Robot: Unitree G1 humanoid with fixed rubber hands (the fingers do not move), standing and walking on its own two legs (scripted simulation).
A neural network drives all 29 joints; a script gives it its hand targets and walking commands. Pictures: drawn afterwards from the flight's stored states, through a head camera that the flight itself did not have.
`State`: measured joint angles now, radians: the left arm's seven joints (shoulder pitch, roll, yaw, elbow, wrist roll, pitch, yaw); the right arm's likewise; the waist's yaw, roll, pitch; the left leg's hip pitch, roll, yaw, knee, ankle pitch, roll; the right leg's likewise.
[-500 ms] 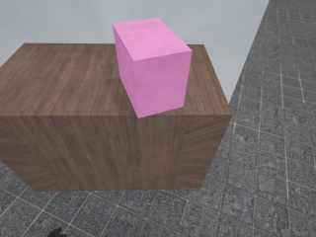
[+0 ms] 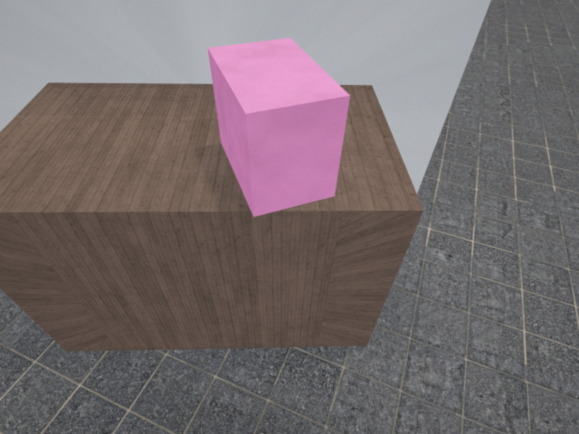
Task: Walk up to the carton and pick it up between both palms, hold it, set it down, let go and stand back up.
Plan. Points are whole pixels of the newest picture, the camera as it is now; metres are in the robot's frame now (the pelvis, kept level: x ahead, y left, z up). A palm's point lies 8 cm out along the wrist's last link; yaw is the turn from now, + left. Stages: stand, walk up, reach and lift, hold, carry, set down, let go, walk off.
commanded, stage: stand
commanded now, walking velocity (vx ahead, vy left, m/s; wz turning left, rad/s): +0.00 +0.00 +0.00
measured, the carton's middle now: (272, 123) +0.75 +0.06 +0.05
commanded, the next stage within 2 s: walk up in 0.12 s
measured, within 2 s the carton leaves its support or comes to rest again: neither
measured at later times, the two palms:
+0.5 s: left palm out of the picture +0.11 +0.30 -0.09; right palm out of the picture +0.08 -0.35 -0.10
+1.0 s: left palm (64, 427) +0.18 +0.33 -0.09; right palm (499, 379) +0.26 -0.32 -0.10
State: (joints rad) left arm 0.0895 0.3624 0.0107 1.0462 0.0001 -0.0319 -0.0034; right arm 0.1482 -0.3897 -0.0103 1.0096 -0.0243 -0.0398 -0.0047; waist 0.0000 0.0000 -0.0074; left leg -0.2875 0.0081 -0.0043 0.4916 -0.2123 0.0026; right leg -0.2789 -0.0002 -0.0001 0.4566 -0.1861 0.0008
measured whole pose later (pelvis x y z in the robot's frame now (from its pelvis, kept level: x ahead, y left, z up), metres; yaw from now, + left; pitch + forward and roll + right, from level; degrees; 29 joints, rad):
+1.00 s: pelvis +0.14 +0.00 -0.01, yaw +1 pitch -3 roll -2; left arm 0.39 0.45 0.05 0.77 0.00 -0.08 0.00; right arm 0.20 -0.43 -0.07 0.79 -0.03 -0.02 0.07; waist 0.00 0.04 0.08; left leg -0.38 0.01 -0.01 0.59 -0.21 0.06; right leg -0.08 0.00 -0.01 0.56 -0.41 -0.01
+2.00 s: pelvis +0.25 +0.01 -0.01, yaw +3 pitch -1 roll +0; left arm 0.15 0.43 0.05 0.90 0.00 -0.05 0.00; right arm 0.19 -0.42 -0.02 0.86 -0.01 -0.02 0.02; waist 0.00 0.03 0.03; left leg -0.26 -0.01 -0.06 0.59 -0.31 -0.01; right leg -0.30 -0.01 0.00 0.57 -0.25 0.01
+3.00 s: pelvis +0.26 +0.01 -0.01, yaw +3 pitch -1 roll +0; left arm 0.18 0.43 0.05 0.93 0.00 -0.04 0.00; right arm 0.18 -0.44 -0.02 0.93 -0.03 -0.03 0.02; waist 0.00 0.03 0.02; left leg -0.25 -0.01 -0.04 0.65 -0.41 0.02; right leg -0.28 -0.02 0.00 0.58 -0.28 0.00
